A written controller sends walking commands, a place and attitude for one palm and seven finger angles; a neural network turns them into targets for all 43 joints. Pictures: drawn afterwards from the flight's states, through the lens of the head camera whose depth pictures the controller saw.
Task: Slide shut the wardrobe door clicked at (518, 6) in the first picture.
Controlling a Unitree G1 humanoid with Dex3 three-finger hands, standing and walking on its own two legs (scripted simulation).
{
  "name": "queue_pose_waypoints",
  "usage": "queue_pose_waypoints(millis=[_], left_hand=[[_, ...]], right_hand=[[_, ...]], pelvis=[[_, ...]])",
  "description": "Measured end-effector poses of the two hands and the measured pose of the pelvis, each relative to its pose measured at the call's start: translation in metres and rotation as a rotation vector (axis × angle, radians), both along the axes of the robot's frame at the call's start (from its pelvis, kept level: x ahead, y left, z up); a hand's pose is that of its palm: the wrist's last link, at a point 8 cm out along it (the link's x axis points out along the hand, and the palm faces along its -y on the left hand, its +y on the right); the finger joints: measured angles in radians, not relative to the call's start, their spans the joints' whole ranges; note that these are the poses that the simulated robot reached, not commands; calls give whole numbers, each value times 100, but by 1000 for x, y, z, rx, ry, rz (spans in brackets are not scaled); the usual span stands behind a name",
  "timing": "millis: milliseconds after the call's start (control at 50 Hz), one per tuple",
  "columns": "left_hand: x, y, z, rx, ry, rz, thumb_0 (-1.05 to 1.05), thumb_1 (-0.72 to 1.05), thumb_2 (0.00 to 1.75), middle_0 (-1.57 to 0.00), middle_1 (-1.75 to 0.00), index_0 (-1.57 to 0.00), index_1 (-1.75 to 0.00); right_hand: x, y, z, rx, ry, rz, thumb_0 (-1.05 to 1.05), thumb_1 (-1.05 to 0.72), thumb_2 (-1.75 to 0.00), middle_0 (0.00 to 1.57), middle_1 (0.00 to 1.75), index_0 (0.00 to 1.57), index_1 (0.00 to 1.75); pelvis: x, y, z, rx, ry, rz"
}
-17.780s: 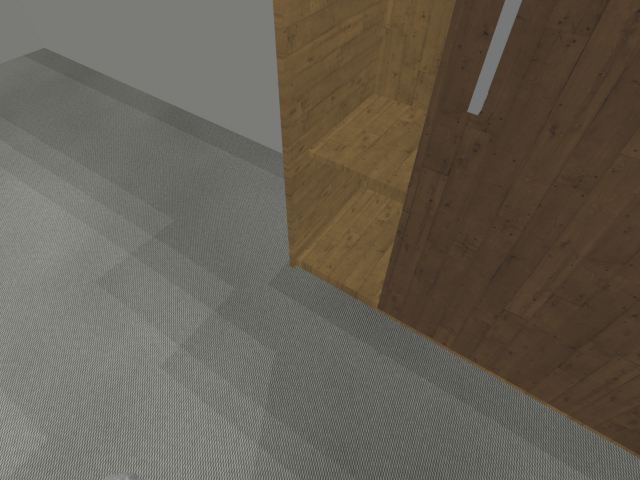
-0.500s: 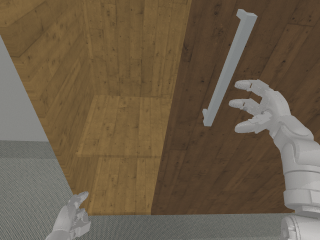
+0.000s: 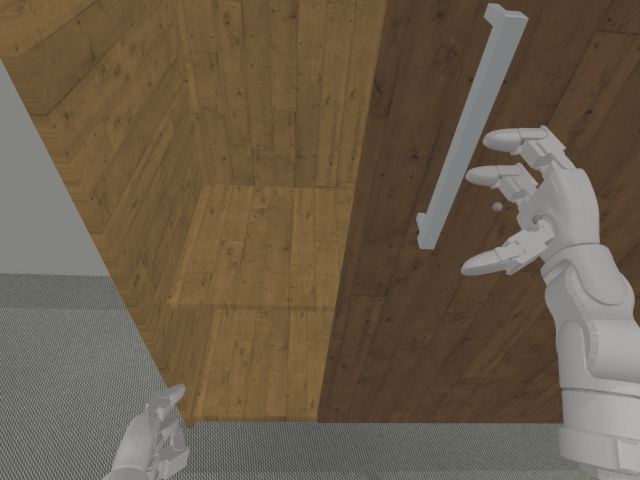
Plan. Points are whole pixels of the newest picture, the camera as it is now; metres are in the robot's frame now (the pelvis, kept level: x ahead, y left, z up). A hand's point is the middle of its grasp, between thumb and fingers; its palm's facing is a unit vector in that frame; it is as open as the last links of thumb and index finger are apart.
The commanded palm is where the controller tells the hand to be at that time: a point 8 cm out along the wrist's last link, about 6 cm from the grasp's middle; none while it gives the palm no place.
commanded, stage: move the hooked fingers beside the handle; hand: right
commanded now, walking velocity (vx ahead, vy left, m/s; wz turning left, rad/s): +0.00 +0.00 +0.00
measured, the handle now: (454, 147) +0.42 -0.11 +0.25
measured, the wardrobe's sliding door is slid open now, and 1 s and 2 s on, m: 0.36 0.36 0.36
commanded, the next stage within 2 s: feel for the door with the fingertips in 0.32 s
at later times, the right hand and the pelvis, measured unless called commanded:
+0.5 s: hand (496, 180) +0.38 -0.15 +0.24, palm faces -0.05 +1.00 -0.06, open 13.9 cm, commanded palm +0.37 -0.21 +0.24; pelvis +0.00 +0.00 +0.00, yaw -1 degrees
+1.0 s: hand (484, 173) +0.38 -0.14 +0.24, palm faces -0.05 +1.00 -0.03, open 13.8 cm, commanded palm +0.36 -0.19 +0.24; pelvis +0.00 -0.01 +0.00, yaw -1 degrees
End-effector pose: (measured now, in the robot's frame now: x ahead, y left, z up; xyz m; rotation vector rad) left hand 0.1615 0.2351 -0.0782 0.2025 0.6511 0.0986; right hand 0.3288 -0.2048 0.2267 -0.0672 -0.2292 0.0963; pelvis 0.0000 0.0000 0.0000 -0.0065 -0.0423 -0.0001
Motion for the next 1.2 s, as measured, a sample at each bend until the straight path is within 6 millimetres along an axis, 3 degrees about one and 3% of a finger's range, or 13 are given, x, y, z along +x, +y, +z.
queue_pose_waypoints(millis=[80, 120, 160, 220, 360, 420, 460, 500, 600, 680, 840, 1060, 1200], left_hand=[[3, -3, -2, -15, 3, 5, 1, 90, 89, -20, -30, -20, -30], [5, -4, -4, -26, 17, 13, 1, 90, 89, -20, -30, -20, -30], [5, -4, -7, -42, 27, 18, 1, 90, 89, -21, -30, -20, -30], [3, -2, -9, -48, 45, 16, 1, 90, 89, -21, -30, -20, -30], [-5, 5, -13, -32, 77, 5, 1, 91, 89, -21, -30, -20, -30], [-9, 5, -9, -19, 60, 10, 1, 91, 89, -20, -30, -20, -30], [-10, 3, -6, -10, 44, 13, 1, 91, 89, -20, -30, -20, -30], [-10, 1, -4, -7, 29, 17, 1, 91, 89, -20, -30, -20, -30], [-6, -6, -7, -28, 21, 21, 1, 90, 89, -20, -30, -20, -30], [1, -12, -8, -41, 26, -5, 1, 90, 89, -20, -30, -20, -30], [16, -25, -3, -57, 2, -46, 1, 90, 89, -21, -30, -20, -30], [23, -28, 0, -39, 9, -51, 1, 90, 89, -21, -30, -20, -30], [21, -25, 3, -50, -4, -37, 1, 90, 89, -21, -30, -20, -30]], right_hand=[[-2, -14, 75, -15, -203, -65, -2, 50, -30, 31, 120, 30, 120], [10, -24, 92, -10, -162, -93, -2, 50, -30, 31, 120, 30, 121], [25, -32, 85, -9, -48, -106, -1, 50, -30, 30, 120, 30, 121], [30, -38, 79, 58, 3, -87, -1, 50, -30, 35, 126, 30, 120], [31, -24, -4, 16, 266, -47, -1, 50, -30, 34, 125, 33, 124], [28, -12, -21, 13, 237, -40, -1, 50, -30, 33, 123, 32, 123], [28, -6, -11, 15, 157, -38, -2, 50, -30, 32, 122, 32, 123], [29, -2, 11, 13, 62, -41, -2, 50, -30, 32, 122, 31, 122], [34, -9, 32, 22, 79, -44, -2, 50, -30, 40, 127, 31, 121], [34, -9, 33, 49, 110, -40, -1, 50, -30, 41, 126, 30, 121], [31, 11, 14, 49, 133, -26, -1, 50, -30, 34, 123, 30, 121], [34, 10, 17, 42, 149, -45, -1, 50, -30, 40, 125, 32, 122], [28, 11, 23, 50, 96, -40, -1, 50, -30, 36, 122, 31, 121]], pelvis=[[7, 2, 1, 4, -19, -6], [7, 2, 0, 8, -17, -14], [7, 2, 0, 11, -4, -18], [4, 2, 0, 11, 11, -27], [-6, 1, -1, 10, 24, -32], [-9, 1, -1, 9, 14, -22], [-8, 1, -1, 8, 5, -16], [-5, 1, 0, 8, -3, -10], [2, -2, 1, 10, -17, -8], [0, -3, 1, 10, -16, -14], [-2, -6, 1, 7, -6, -13], [1, -6, 2, 8, -18, -16], [4, -6, 2, 6, -22, -5]])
